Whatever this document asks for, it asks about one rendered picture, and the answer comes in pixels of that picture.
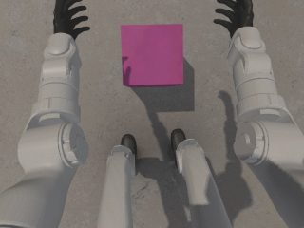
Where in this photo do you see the right robot thigh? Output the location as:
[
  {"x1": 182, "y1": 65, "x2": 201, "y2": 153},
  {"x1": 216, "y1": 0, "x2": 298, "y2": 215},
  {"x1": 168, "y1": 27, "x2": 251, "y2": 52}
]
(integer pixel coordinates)
[{"x1": 175, "y1": 143, "x2": 233, "y2": 228}]

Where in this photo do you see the robot left upper arm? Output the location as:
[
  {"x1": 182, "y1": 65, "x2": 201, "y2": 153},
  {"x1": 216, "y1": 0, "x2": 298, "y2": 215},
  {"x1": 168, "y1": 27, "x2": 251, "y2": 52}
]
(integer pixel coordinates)
[{"x1": 0, "y1": 122, "x2": 89, "y2": 228}]

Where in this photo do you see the left robot forearm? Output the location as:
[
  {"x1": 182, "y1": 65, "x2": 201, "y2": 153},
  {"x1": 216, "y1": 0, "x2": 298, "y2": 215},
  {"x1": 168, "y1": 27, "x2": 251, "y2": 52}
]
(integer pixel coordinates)
[{"x1": 17, "y1": 32, "x2": 82, "y2": 167}]

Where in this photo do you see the robot left shin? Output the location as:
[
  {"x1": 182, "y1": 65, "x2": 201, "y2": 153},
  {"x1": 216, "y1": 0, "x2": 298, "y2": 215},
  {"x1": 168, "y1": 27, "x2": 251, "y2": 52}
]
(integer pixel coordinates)
[{"x1": 106, "y1": 145, "x2": 132, "y2": 167}]

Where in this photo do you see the robot right upper arm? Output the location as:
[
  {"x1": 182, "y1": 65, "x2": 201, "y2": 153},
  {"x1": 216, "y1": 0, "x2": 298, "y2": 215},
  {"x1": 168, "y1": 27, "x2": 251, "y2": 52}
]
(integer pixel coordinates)
[{"x1": 233, "y1": 119, "x2": 304, "y2": 228}]

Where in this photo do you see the right robot forearm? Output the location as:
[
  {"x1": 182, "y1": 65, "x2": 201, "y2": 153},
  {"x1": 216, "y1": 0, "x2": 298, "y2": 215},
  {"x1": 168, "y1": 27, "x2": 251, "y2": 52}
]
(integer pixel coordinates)
[{"x1": 227, "y1": 26, "x2": 299, "y2": 128}]

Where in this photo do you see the robot right hand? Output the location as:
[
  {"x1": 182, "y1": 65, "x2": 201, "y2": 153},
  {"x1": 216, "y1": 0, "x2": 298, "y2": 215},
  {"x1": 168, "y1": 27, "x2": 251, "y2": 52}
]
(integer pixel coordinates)
[{"x1": 213, "y1": 0, "x2": 254, "y2": 39}]

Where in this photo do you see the carton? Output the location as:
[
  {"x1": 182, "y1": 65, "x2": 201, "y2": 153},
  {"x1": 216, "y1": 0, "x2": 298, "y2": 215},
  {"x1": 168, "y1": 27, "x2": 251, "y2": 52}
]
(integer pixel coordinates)
[{"x1": 121, "y1": 24, "x2": 183, "y2": 88}]

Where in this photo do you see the robot left hand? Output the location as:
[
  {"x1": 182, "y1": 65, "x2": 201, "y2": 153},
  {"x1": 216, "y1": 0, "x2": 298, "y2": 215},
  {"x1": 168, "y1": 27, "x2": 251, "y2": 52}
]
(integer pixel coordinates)
[{"x1": 53, "y1": 0, "x2": 90, "y2": 41}]

